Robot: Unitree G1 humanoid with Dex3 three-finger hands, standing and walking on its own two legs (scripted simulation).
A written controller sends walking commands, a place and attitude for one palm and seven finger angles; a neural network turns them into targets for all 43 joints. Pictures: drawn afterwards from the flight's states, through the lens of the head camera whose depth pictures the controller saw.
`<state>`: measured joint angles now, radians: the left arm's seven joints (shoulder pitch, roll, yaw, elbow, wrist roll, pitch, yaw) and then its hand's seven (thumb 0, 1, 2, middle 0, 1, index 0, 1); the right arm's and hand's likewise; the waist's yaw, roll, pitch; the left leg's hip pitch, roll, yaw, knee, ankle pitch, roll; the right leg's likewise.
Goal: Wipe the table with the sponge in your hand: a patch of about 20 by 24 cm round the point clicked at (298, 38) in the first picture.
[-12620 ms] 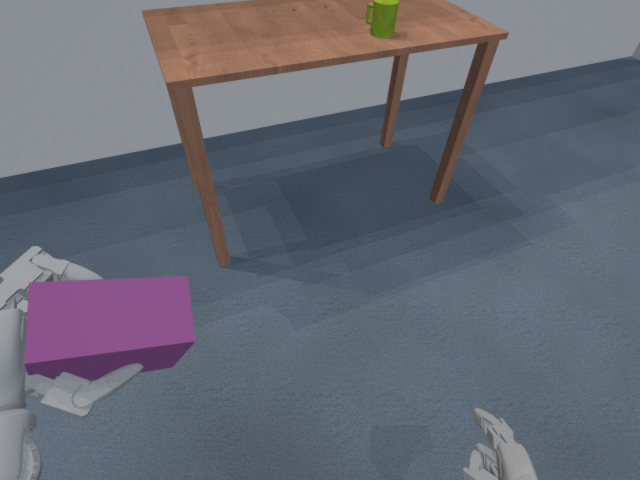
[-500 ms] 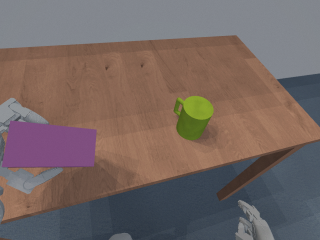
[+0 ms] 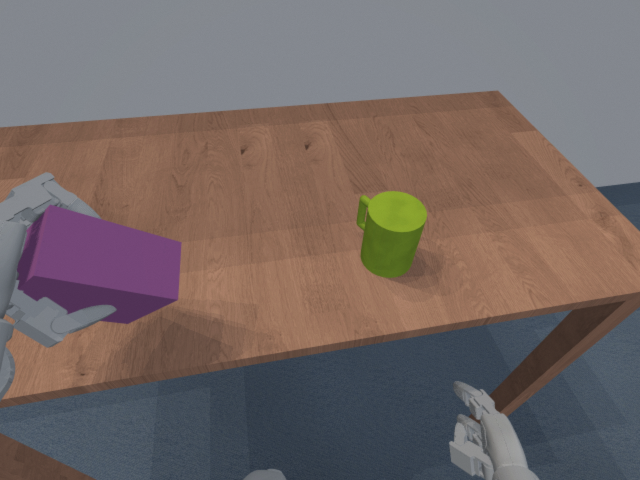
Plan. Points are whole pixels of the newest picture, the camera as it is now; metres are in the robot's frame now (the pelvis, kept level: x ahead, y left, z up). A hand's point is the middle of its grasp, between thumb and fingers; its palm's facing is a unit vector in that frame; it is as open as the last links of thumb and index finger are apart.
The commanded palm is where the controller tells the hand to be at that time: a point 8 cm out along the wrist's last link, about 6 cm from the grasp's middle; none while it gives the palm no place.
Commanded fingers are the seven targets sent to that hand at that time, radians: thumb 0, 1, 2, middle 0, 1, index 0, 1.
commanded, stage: turn the palm down, sponge in hand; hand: left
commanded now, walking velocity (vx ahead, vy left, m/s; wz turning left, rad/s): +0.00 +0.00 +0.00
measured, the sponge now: (116, 277) +0.26 +0.26 +0.14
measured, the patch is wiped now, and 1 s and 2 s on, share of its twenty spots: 0.00 0.00 0.00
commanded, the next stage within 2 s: move the sponge above the wiping area in 1.68 s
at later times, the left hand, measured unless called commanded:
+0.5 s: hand (115, 273) +0.24 +0.23 +0.19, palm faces +0.17 -0.38 -0.91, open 10.6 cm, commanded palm +0.21 +0.26 +0.25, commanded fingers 0.00 0.10 1.30 -1.20 -1.60 -1.20 -1.60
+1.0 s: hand (78, 233) +0.26 +0.26 +0.22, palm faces +0.24 -0.14 -0.96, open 10.6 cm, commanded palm +0.21 +0.27 +0.28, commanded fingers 0.00 0.10 1.30 -1.20 -1.60 -1.20 -1.60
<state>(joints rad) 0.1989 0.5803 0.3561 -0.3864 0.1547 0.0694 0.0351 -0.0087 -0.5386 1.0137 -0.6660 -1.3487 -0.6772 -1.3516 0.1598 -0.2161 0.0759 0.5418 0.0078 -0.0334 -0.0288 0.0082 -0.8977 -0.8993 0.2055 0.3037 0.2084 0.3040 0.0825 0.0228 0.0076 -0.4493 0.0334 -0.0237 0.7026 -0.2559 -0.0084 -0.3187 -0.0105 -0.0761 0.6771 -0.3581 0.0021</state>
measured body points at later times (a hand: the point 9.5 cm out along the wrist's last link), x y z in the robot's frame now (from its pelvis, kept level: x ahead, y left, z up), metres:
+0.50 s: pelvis +0.03 -0.04 +0.01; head +0.03 -0.07 +0.46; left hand +0.22 +0.25 +0.24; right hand +0.23 -0.27 -0.08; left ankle +0.07 +0.12 -0.72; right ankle +0.00 -0.12 -0.72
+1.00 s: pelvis +0.02 -0.01 +0.02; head +0.01 -0.04 +0.47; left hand +0.24 +0.27 +0.27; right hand +0.25 -0.22 -0.06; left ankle +0.07 +0.12 -0.72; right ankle +0.00 -0.12 -0.72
